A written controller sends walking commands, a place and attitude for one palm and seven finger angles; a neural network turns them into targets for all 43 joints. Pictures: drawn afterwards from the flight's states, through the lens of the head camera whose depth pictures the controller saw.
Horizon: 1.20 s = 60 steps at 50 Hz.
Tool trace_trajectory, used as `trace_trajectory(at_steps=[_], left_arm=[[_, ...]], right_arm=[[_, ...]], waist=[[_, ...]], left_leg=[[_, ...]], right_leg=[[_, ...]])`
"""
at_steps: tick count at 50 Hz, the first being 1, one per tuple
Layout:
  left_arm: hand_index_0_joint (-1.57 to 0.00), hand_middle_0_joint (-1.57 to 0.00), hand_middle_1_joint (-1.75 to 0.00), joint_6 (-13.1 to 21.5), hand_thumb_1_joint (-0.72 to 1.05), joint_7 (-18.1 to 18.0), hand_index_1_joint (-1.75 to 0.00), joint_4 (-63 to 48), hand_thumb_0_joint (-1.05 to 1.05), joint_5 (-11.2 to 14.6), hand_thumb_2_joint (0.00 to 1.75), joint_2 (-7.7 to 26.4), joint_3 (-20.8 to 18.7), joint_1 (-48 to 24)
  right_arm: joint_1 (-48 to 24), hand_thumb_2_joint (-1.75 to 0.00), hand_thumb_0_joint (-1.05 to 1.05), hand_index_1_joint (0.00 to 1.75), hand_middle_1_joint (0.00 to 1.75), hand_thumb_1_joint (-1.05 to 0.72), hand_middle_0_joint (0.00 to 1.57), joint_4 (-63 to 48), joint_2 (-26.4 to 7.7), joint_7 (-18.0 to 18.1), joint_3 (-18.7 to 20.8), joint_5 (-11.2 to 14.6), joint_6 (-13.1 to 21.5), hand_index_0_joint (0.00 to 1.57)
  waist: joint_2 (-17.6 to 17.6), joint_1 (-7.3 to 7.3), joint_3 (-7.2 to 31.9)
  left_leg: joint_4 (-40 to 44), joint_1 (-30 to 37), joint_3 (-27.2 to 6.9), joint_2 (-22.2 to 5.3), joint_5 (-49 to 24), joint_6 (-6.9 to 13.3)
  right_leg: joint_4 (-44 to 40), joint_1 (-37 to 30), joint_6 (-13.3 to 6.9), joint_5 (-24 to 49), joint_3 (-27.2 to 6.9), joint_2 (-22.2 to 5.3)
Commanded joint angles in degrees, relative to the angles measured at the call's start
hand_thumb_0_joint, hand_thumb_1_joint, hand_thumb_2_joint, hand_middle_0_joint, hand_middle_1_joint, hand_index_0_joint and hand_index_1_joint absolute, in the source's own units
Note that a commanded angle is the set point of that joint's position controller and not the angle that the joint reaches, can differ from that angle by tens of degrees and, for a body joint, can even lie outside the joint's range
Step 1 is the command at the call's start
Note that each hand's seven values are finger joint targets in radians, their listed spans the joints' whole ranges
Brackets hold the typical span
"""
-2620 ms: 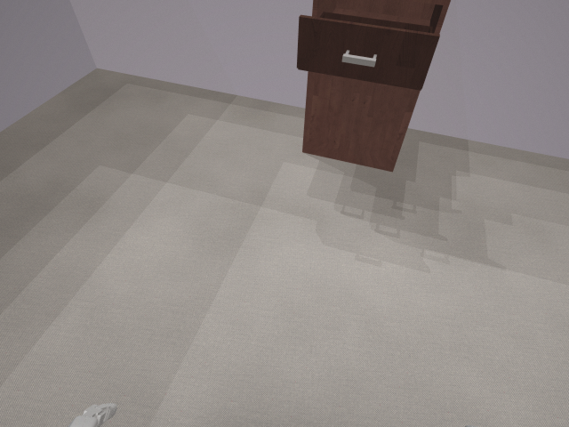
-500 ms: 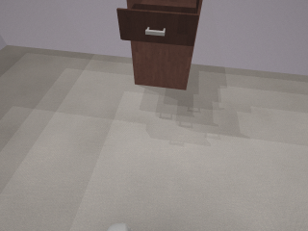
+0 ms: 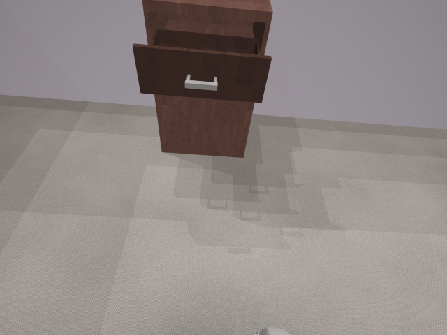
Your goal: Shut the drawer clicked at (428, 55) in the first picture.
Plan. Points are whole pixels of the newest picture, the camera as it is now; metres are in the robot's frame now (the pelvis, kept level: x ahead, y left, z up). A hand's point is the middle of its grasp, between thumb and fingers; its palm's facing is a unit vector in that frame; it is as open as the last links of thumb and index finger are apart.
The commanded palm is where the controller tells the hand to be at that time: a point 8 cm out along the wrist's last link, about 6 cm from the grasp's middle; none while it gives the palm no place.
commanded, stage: walk to a spot facing it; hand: left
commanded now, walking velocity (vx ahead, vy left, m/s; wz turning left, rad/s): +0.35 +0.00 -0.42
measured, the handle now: (201, 81) +0.90 +0.14 -0.05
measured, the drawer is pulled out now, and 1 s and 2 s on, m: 0.29 0.29 0.29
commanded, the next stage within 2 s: turn to face it in 0.44 s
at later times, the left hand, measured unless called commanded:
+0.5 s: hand (195, 240) +0.37 +0.09 -0.18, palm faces -0.20 -0.96 -0.18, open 7.3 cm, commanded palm none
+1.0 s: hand (190, 240) +0.37 +0.10 -0.20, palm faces -0.03 -0.99 -0.14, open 7.3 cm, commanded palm none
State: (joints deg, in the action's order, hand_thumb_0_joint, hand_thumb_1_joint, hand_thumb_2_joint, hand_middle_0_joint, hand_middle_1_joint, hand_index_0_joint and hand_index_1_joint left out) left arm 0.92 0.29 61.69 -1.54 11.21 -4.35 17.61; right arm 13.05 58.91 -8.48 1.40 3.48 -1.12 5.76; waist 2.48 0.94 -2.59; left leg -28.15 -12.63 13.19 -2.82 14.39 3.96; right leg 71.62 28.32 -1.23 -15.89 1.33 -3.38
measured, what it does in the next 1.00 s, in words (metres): walks ahead: right foot, then left foot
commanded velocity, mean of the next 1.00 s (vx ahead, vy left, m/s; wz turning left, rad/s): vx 0.15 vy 0.00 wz -0.04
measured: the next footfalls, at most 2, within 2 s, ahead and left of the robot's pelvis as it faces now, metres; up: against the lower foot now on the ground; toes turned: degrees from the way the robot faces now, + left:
right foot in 0.42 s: +0.31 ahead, -0.14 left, +0.00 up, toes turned -19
left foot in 0.90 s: +0.46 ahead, +0.02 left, +0.00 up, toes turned -1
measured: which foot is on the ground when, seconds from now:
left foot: down 0.00-0.42, up 0.44-0.88, down 0.90-1.00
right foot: up 0.00-0.40, down 0.42-0.92, up 0.94-1.00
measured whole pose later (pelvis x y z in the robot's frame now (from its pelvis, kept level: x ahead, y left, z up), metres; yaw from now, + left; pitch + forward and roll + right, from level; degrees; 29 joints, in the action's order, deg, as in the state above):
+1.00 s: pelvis +0.35 -0.06 -0.01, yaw -7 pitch -2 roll -1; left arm -1.0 -2.1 61.5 -0.1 8.2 -1.9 16.2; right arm 9.2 58.5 -8.1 1.5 1.3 -1.3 0.6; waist 2.2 1.6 -4.2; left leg -35.1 -18.7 6.4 -0.9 14.4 3.9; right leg 51.8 15.1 0.5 -32.9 6.4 -1.2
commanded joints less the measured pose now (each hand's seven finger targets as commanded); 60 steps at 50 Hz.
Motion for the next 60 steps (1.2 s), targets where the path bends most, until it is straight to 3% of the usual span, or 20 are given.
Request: trace_trajectory(at_steps=[1, 6, 14, 17, 19, 20, 21, 22, 24, 26, 29, 36, 41, 43, 44, 45, 46, 47, 51, 60], left_arm=[[-0.2, -0.2, -0.3, -0.9, 0.9, 0.7, -0.3, -2.4, 0.0, -0.6, 0.9, -1.0, -0.1, 3.8], [-0.2, -0.2, -0.3, -1.5, 0.9, 1.5, -0.3, -5.7, 0.0, -0.6, 0.9, 0.2, -0.1, -4.4], [-0.2, -0.2, -0.3, -0.6, 0.9, 2.0, -0.3, -10.0, 0.0, -0.1, 0.9, -0.4, 0.8, -17.4], [-0.2, -0.2, -0.3, 0.0, 0.9, 1.7, -0.3, -8.8, 0.0, -0.2, 0.9, 0.6, 0.5, -12.2], [-0.2, -0.2, -0.3, 1.1, 0.9, 1.3, -0.3, -5.8, 0.0, -0.5, 0.9, 3.6, -0.6, -0.4], [-0.2, -0.2, -0.3, 1.8, 0.9, 0.9, -0.3, -3.5, 0.0, -0.7, 0.9, 8.1, -1.9, 7.6], [-0.2, -0.2, -0.3, 2.3, 0.9, 0.1, -0.3, -2.7, 0.0, -0.1, 0.9, 14.5, -3.4, 12.8], [-0.2, -0.2, -0.3, 1.8, 0.9, -0.6, -0.3, -2.7, 0.0, 1.4, 0.9, 16.1, -3.7, 11.9], [-0.2, -0.2, -0.3, 1.5, 0.9, -1.0, -0.3, -5.0, 0.0, 1.5, 0.9, 10.8, -2.3, 3.1], [-0.2, -0.2, -0.3, 2.4, 0.9, -1.1, -0.3, -5.6, 0.0, 1.1, 0.9, 6.7, -0.6, -1.9], [-0.2, -0.2, -0.3, 3.4, 0.9, -1.5, -0.3, -4.9, 0.0, 0.5, 0.9, 4.8, 0.5, -3.1], [-0.2, -0.2, -0.3, 2.9, 0.9, -1.6, -0.3, -3.5, 0.0, 0.7, 0.9, 2.9, 1.8, 0.1], [-0.2, -0.2, -0.3, 1.5, 0.9, -2.2, -0.3, -2.5, 0.0, 0.4, 0.9, 4.7, 1.4, 2.4], [-0.2, -0.2, -0.3, 1.0, 0.9, -2.5, -0.3, -2.3, 0.0, 0.7, 0.9, 4.9, 1.2, 2.4], [-0.2, -0.2, -0.3, 0.6, 0.9, -2.6, -0.3, -2.4, 0.0, 0.9, 0.9, 4.8, 1.1, 2.8], [-0.2, -0.2, -0.3, 0.4, 0.9, -2.8, -0.3, -3.2, 0.0, 1.6, 0.9, 2.8, 1.2, 4.1], [-0.2, -0.2, -0.3, 0.3, 0.9, -3.0, -0.3, -4.2, 0.0, 1.9, 0.9, 1.5, 1.9, 3.9], [-0.2, -0.2, -0.3, -0.3, 0.9, -3.2, -0.3, -4.3, 0.0, 1.5, 0.9, 2.4, 1.8, 2.5], [-0.2, -0.2, -0.3, -1.7, 0.9, -2.3, -0.3, -4.3, 0.0, 0.6, 0.9, 2.0, 0.9, -1.0], [-0.2, -0.2, -0.3, -2.6, 0.9, -2.2, -0.3, -5.7, 0.0, 0.4, 0.9, 1.4, 1.0, -1.9]], right_arm=[[8.1, -0.9, 0.0, 0.3, 0.3, -0.9, 0.2, 0.8, -4.4, 0.1, -0.4, 0.2, 0.4, 0.2], [11.9, -0.9, 0.0, 0.3, 0.3, -0.9, 0.2, 2.2, -5.6, 0.3, -0.4, 0.2, 0.4, 0.2], [19.8, -0.9, 0.0, 0.3, 0.3, -0.9, 0.2, 5.6, -6.5, 0.5, -0.4, -0.6, -0.7, 0.2], [18.2, -0.9, 0.0, 0.3, 0.3, -0.9, 0.2, 4.9, -8.3, 0.5, -0.1, -0.4, -1.1, 0.2], [15.6, -0.9, 0.0, 0.3, 0.3, -0.9, 0.2, 3.7, -10.0, 0.3, 0.4, 0.0, -1.3, 0.2], [14.7, -0.9, 0.0, 0.3, 0.3, -0.9, 0.2, 2.4, -9.3, -0.5, 0.2, 0.7, -1.4, 0.2], [15.6, -0.9, 0.0, 0.3, 0.3, -0.9, 0.2, -0.1, -5.2, -0.5, -0.4, 1.5, -0.9, 0.2], [10.1, -0.9, 0.0, 0.3, 0.3, -0.9, 0.2, -1.5, -6.0, -0.2, -0.2, 1.3, -1.1, 0.2], [6.7, -0.9, 0.0, 0.3, 0.3, -0.9, 0.2, -2.2, -4.4, -0.3, 0.3, 0.8, -1.8, 0.2], [7.7, -0.9, 0.0, 0.3, 0.3, -0.9, 0.2, -0.5, -3.4, -0.3, -0.1, -0.2, -3.4, 0.2], [13.4, -0.9, 0.0, 0.3, 0.3, -0.9, 0.2, 1.7, -1.5, -0.4, -0.4, -0.3, -5.1, 0.2], [3.3, -0.9, 0.0, 0.3, 0.3, -0.9, 0.2, -0.5, -1.7, -0.8, -1.6, 0.3, -5.5, 0.2], [-2.3, -0.9, 0.0, 0.3, 0.3, -0.9, 0.2, -1.9, -2.7, -0.8, -1.8, 0.2, -5.2, 0.2], [0.8, -0.9, 0.0, 0.3, 0.3, -0.9, 0.2, -1.1, -4.0, -0.7, -1.5, -0.2, -5.2, 0.2], [5.2, -0.9, 0.0, 0.3, 0.3, -0.9, 0.2, -0.2, -6.0, -0.7, -1.0, -0.3, -4.9, 0.2], [8.4, -0.9, 0.0, 0.3, 0.3, -0.9, 0.2, -0.2, -9.9, -0.3, -0.4, -0.7, -4.8, 0.2], [9.5, -0.9, 0.0, 0.3, 0.3, -0.9, 0.2, 0.2, -11.3, 0.0, -0.3, -0.1, -5.1, 0.2], [7.1, -0.9, 0.0, 0.3, 0.3, -0.9, 0.2, 0.3, -10.5, 0.6, -0.7, 0.0, -5.3, 0.2], [-0.2, -0.9, 0.0, 0.3, 0.3, -0.9, 0.2, -2.9, -9.5, 0.8, -0.5, -0.1, -5.5, 0.2], [-0.4, -0.9, 0.0, 0.3, 0.3, -0.9, 0.2, -3.6, -11.4, -0.1, 1.1, -0.3, -6.6, 0.2]], waist=[[-7.4, 0.73, -1.3], [-7.0, -0.67, -4.3], [-8.4, -5.05, -6.7], [-10.3, -2.05, -3.0], [-8.6, 3.89, 5.0], [-3.1, 7.55, 11.3], [10.6, 7.57, 18.7], [6.3, 7.24, 18.0], [-1.1, 3.24, 6.2], [-2.1, -0.93, 0.2], [0.1, -4.8, 2.0], [3.4, -2.24, 2.4], [2.8, 0.06, -0.6], [0.9, -1.48, 1.1], [-4.5, -2.93, 3.7], [-14.2, -3.21, 7.0], [-19.2, -2.74, 7.8], [-15.7, -2.0, 6.7], [-7.8, -0.9, 3.7], [-10.9, -1.92, 4.4]], left_leg=[[18.3, 1.5, -8.6, -14.2, -11.4, 0.1], [18.5, 8.6, -5.5, -14.7, -16.3, 1.3], [14.3, 18.1, -0.6, -16.7, -30.8, 2.4], [4.9, 19.3, 3.1, -17.0, -50.9, 1.5], [-12.5, 15.4, 5.1, -15.6, -54.5, -1.1], [-28.0, 1.6, 6.0, -13.5, -38.0, -3.3], [-47.8, -18.3, 3.2, -2.2, 14.7, -7.0], [-55.9, -23.5, -6.7, -1.4, 19.4, -5.9], [-54.5, -22.7, -10.4, -5.9, 9.3, -5.3], [-48.4, -17.9, -11.7, -7.8, 4.6, -5.5], [-41.6, -14.5, -10.9, -6.4, 2.0, -6.2], [-23.1, -14.7, -9.7, -4.0, -2.0, -6.5], [-11.9, -10.7, -8.1, -1.7, 0.6, -5.2], [-5.0, -4.3, -8.2, -0.8, -5.3, -4.3], [-1.7, 2.9, -11.4, -3.1, -21.4, -2.6], [0.0, 11.2, -23.1, -13.2, -43.1, 3.1], [4.2, 11.9, -30.2, -20.2, -56.3, 9.5], [6.5, 9.0, -30.6, -19.5, -47.8, 10.9], [10.6, 1.1, -26.3, -14.4, -21.6, 8.2], [13.4, -0.5, -26.5, -10.7, -2.9, 6.3]], right_leg=[[-1.2, 7.0, 1.5, 7.3, -2.1, -3.3], [-10.1, 14.1, 2.3, 10.4, 0.2, -4.2], [-30.0, 10.8, -0.4, 5.2, 6.9, -1.2], [-33.2, 1.5, -3.1, 0.8, 10.0, 3.0], [-39.5, -15.8, -4.8, 3.6, 10.7, 5.5], [-41.5, -33.5, -7.7, 9.4, 2.5, -1.4], [-45.0, -48.7, -16.0, 23.7, -27.9, -19.4], [-50.5, -47.4, -18.8, 29.8, -32.2, -21.6], [-53.1, -30.3, -14.8, 24.1, -21.7, -17.6], [-56.4, -15.0, -10.3, 23.0, -12.7, -13.6], [-55.7, -11.8, -8.4, 32.5, -3.6, -9.5], [-53.7, -18.5, -6.6, 39.9, 1.2, -8.3], [-50.3, -22.5, -6.5, 39.7, 1.1, -11.4], [-43.7, -22.7, -4.8, 39.3, 2.6, -10.7], [-36.0, -19.7, -2.2, 32.4, 5.1, -8.6], [-27.2, -11.5, 1.6, 13.5, 7.8, -2.9], [-17.3, -7.2, 3.2, -20.7, 5.5, 1.2], [-13.6, -6.3, 3.0, -23.3, 1.0, 0.4], [-12.3, -4.8, 3.0, -14.4, -1.1, -1.1], [-25.6, -7.6, 3.6, -10.6, 1.1, 0.6]])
